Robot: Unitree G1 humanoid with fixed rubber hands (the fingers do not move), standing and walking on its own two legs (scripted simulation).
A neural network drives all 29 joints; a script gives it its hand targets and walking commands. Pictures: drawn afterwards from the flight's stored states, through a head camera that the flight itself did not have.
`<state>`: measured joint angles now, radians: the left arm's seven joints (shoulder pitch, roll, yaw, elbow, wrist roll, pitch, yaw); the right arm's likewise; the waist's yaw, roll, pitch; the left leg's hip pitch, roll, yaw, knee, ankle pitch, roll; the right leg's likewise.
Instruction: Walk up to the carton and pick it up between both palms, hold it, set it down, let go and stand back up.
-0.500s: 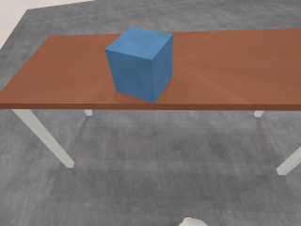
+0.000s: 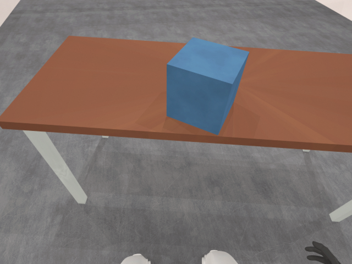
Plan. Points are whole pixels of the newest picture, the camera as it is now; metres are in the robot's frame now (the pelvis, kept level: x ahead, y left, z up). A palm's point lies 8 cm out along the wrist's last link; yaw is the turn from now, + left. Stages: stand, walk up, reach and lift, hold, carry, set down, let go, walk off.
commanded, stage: walk up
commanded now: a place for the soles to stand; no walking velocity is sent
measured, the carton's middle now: (205, 85) +0.60 -0.08 +0.07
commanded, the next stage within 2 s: none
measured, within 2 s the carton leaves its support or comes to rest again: neither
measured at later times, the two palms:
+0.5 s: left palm out of the picture +0.09 +0.29 -0.08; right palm out of the picture +0.06 -0.38 -0.08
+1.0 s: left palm out of the picture +0.14 +0.25 -0.05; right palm out of the picture +0.10 -0.39 -0.07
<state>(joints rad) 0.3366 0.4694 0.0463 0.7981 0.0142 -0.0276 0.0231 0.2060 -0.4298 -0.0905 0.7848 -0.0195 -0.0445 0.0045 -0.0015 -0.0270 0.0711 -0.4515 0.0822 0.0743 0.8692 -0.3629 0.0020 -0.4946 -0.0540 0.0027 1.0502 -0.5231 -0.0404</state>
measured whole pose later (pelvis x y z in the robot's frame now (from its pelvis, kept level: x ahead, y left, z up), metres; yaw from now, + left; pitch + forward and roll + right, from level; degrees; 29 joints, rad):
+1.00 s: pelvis +0.02 -0.06 +0.03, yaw -2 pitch -2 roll +1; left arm 0.13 0.40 0.02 0.95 0.00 -0.03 -0.01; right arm 0.12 -0.42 -0.03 0.99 0.00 -0.05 -0.01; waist -0.01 0.02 0.05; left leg -0.30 0.04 0.03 0.60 -0.27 -0.02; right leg -0.25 0.01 -0.06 0.63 -0.35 -0.04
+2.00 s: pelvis +0.11 -0.12 +0.03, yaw -2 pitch -4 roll -1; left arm 0.34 0.43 0.10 0.86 0.02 -0.06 -0.04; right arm 0.25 -0.47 -0.09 0.86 -0.02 -0.04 0.03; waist 0.05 0.07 0.06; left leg -0.49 0.02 -0.04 1.06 -0.37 0.01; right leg -0.24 -0.01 -0.08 0.60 -0.30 -0.04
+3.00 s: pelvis +0.20 -0.12 +0.03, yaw -2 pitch -3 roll +0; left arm 0.07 0.40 0.01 1.00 0.01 -0.03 0.00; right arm 0.06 -0.41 -0.04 1.00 -0.01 0.00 0.02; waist -0.01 0.03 0.07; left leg -0.29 0.04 0.05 0.56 -0.22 -0.02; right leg -0.24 -0.03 0.00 0.59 -0.31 0.01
